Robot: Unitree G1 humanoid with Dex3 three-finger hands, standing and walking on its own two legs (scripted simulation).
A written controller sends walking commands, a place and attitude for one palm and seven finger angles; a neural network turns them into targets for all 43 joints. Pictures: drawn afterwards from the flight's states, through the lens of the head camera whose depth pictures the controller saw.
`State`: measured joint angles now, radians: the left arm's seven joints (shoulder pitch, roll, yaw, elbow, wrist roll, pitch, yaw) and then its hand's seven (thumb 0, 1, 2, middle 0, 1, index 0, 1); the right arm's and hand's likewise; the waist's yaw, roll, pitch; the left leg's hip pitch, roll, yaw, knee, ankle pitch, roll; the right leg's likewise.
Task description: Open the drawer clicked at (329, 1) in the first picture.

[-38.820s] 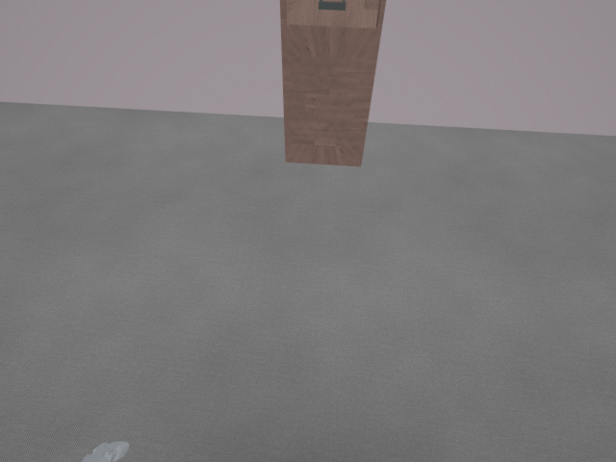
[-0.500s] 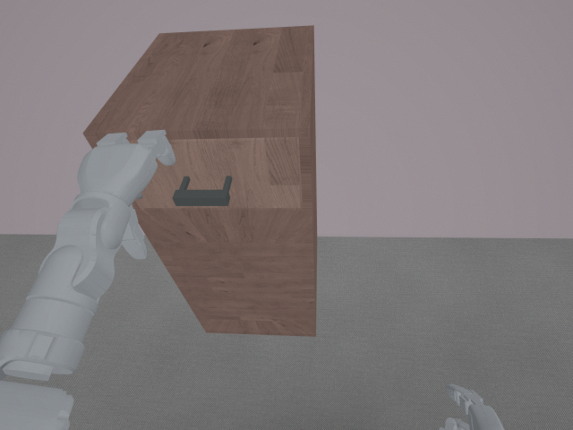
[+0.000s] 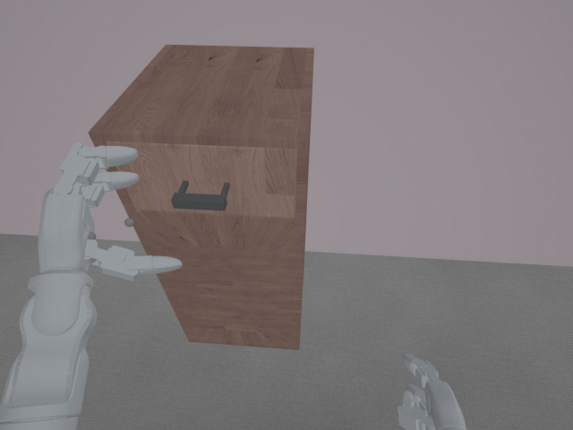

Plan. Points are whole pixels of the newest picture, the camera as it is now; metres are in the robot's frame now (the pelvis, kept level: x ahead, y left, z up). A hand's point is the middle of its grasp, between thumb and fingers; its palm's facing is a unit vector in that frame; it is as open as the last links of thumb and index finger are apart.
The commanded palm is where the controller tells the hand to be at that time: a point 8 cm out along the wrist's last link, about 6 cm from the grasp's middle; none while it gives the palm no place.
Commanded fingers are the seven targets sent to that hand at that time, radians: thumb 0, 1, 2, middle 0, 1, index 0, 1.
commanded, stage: draw the hand back to the body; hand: left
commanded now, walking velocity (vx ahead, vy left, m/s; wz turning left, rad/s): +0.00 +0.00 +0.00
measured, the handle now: (202, 194) +0.52 +0.24 +0.01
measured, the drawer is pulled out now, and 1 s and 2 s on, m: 0.00 0.00 0.00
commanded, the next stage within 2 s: step back with the hand held close in 0.74 s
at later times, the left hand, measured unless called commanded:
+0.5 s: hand (76, 316) +0.16 +0.22 +0.19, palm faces +0.41 -0.82 -0.41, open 9.0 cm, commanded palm +0.12 +0.27 +0.20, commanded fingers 0.00 0.87 0.88 -0.20 -0.32 -0.20 -0.32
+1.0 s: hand (55, 326) +0.16 +0.24 +0.18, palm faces +0.44 -0.79 -0.43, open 7.5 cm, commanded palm +0.09 +0.28 +0.20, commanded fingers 0.00 0.90 0.90 -0.20 -0.30 -0.20 -0.30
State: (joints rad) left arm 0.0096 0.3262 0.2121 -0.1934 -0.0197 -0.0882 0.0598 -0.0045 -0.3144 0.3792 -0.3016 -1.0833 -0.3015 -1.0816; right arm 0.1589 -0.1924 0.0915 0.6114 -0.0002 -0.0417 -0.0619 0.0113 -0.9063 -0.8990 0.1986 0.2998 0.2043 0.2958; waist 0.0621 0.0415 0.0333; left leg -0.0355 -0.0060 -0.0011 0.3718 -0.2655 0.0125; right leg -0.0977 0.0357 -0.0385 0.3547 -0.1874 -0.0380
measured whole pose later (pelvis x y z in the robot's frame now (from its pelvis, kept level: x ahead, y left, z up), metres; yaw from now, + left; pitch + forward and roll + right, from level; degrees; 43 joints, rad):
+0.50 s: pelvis -0.01 -0.01 +0.00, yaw +0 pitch -5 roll -1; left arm 0.51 0.34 0.32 -0.52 -0.06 -0.14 0.07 0.01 0.52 0.74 -0.23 -0.54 -0.23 -0.54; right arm 0.19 -0.23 0.02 0.64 -0.02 -0.14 -0.07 0.01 -0.91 -0.90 0.20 0.30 0.20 0.30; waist 0.07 0.07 0.01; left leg -0.06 0.02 -0.01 0.42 -0.28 -0.01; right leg -0.11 0.06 -0.05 0.37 -0.19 -0.06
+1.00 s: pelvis -0.03 +0.00 -0.01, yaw +1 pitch -1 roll -2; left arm 0.51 0.33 0.36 -0.53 -0.01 -0.17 0.12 0.01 0.88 0.90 -0.21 -0.31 -0.21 -0.30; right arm 0.21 -0.23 0.02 0.60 -0.04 -0.11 -0.07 0.01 -0.90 -0.90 0.20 0.30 0.21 0.30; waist 0.02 0.06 0.00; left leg -0.23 0.01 -0.04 0.53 -0.29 0.01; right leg -0.23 0.05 -0.08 0.40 -0.16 -0.05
